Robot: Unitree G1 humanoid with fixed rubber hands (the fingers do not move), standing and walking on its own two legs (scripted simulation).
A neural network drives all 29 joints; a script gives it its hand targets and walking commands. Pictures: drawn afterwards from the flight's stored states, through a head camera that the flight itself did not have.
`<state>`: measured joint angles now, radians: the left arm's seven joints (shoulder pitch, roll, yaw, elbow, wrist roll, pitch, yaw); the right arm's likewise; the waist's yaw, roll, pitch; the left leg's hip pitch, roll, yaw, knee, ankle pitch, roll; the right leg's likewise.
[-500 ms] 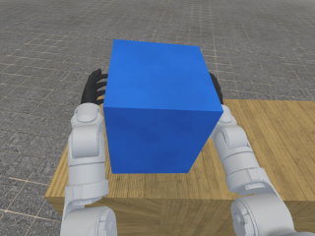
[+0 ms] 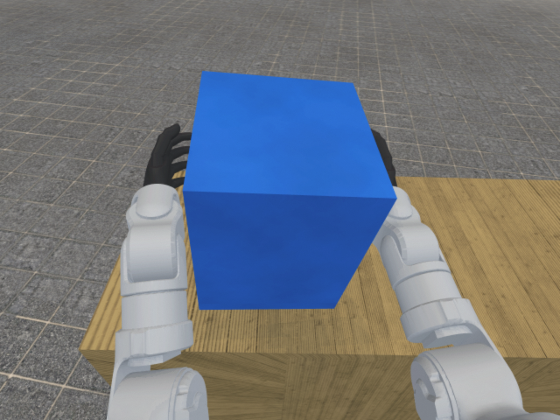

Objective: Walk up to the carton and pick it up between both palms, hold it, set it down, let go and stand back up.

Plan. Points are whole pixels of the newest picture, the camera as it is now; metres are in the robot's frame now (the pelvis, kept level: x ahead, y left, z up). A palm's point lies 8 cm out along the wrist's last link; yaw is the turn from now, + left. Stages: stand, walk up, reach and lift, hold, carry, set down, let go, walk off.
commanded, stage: hold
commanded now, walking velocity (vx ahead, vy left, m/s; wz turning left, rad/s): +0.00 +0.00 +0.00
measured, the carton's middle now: (273, 199) +0.36 +0.01 +0.16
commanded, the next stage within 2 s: none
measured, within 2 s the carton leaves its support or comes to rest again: neither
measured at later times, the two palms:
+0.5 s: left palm (162, 185) +0.36 +0.15 +0.19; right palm (378, 185) +0.36 -0.14 +0.17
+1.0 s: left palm (162, 185) +0.36 +0.15 +0.19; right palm (378, 185) +0.36 -0.14 +0.17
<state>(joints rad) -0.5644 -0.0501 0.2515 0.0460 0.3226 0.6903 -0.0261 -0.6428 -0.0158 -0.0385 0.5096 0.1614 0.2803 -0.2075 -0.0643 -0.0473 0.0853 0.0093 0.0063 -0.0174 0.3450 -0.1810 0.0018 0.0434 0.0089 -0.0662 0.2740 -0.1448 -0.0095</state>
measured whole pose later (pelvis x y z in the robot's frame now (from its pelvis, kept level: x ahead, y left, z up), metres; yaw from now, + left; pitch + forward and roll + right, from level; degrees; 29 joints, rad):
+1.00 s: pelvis +0.00 +0.00 +0.00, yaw +0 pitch -10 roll -1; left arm -0.56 -0.05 0.25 0.05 0.32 0.69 -0.03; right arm -0.64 -0.02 -0.04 0.51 0.16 0.27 -0.21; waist -0.06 -0.05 0.09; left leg 0.01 0.01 -0.02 0.34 -0.18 0.00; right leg 0.05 0.01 -0.06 0.27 -0.15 -0.01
